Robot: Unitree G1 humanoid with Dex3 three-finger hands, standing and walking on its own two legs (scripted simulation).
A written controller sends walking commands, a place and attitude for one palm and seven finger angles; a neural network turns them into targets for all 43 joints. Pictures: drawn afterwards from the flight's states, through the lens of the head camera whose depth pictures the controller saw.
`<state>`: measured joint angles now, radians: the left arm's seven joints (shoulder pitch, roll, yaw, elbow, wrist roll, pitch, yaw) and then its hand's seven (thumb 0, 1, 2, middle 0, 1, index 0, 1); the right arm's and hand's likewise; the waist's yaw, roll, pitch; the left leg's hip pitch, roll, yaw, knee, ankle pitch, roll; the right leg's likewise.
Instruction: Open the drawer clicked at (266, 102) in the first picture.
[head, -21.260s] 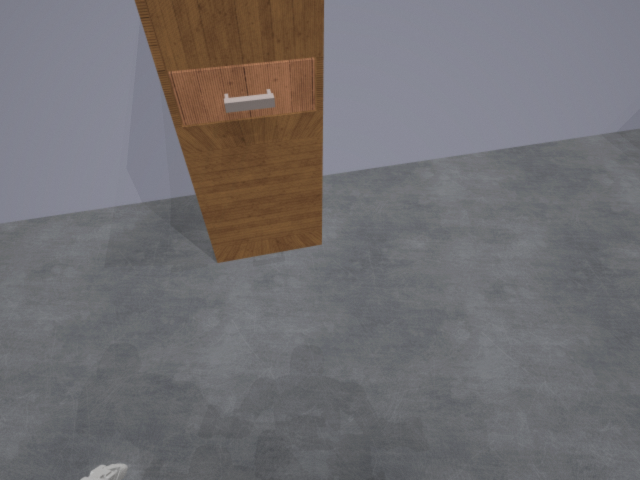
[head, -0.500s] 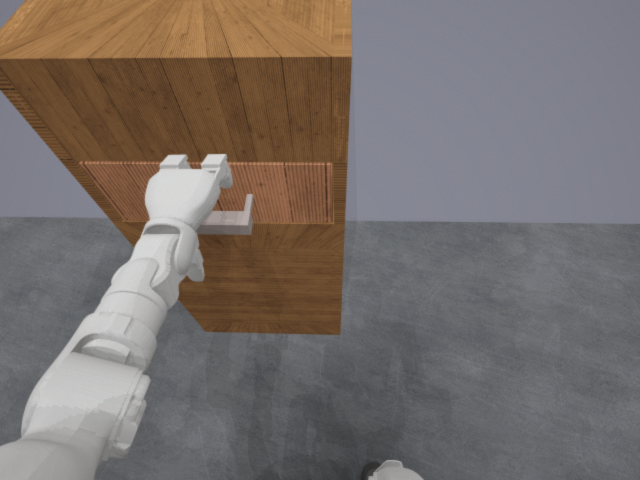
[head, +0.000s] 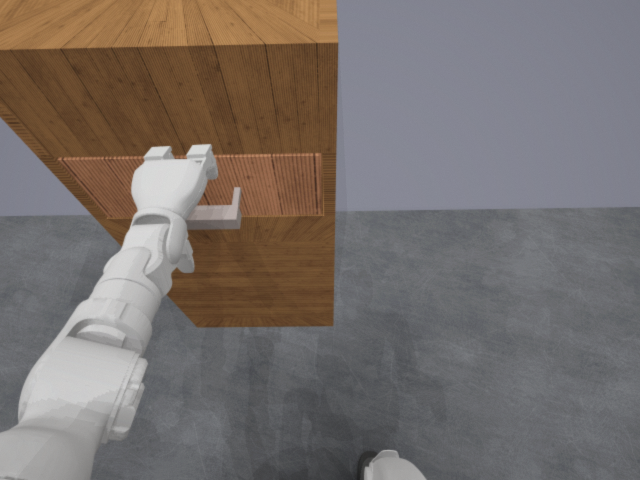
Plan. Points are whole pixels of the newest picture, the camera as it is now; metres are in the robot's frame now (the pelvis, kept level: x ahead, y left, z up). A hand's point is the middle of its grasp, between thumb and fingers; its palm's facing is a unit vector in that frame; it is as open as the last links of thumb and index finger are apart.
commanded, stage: move the hooked fingers above the handle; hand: left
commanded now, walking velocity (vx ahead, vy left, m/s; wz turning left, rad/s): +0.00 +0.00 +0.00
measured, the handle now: (199, 205) +0.52 +0.18 -0.04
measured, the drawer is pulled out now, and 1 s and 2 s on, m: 0.00 0.00 0.00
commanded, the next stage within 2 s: lower the fingers behind the handle in 0.28 s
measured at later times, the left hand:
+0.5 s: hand (189, 208) +0.48 +0.17 +0.01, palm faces -0.06 -0.02 -1.00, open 13.7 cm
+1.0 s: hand (200, 224) +0.47 +0.17 -0.02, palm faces -0.06 -0.03 -1.00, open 13.8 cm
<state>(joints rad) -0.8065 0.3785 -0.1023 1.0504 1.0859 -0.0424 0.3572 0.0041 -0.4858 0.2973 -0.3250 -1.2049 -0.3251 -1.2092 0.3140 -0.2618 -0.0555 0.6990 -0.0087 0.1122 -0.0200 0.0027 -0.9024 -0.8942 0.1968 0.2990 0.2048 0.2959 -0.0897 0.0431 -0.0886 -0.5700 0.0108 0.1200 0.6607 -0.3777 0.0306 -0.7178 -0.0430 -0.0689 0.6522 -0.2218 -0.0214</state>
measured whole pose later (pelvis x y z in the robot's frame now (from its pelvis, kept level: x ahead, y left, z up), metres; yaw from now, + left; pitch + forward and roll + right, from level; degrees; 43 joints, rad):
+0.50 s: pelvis +0.01 +0.01 +0.00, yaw +0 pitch +17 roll +0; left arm -0.81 0.34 -0.12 1.05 1.09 -0.03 0.37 0.00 -0.49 0.30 -0.33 -1.20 -0.33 -1.22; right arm 0.31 -0.25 -0.06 0.70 -0.02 0.12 -0.01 0.00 -0.90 -0.89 0.20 0.30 0.20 0.30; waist -0.08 0.05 -0.11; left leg -0.58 0.01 0.11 0.68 -0.40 0.04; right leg -0.72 -0.05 -0.07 0.67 -0.24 -0.01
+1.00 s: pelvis +0.00 +0.00 -0.02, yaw +1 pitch +20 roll +0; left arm -0.81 0.34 -0.09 1.09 1.12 -0.06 0.43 0.00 -0.49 0.30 -0.32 -1.20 -0.32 -1.20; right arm 0.30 -0.26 -0.07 0.72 -0.04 0.11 0.00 0.00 -0.90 -0.89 0.20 0.30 0.20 0.30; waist -0.10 0.04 -0.13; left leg -0.71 0.02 0.10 0.80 -0.44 0.03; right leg -0.85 -0.05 -0.08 0.77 -0.28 -0.02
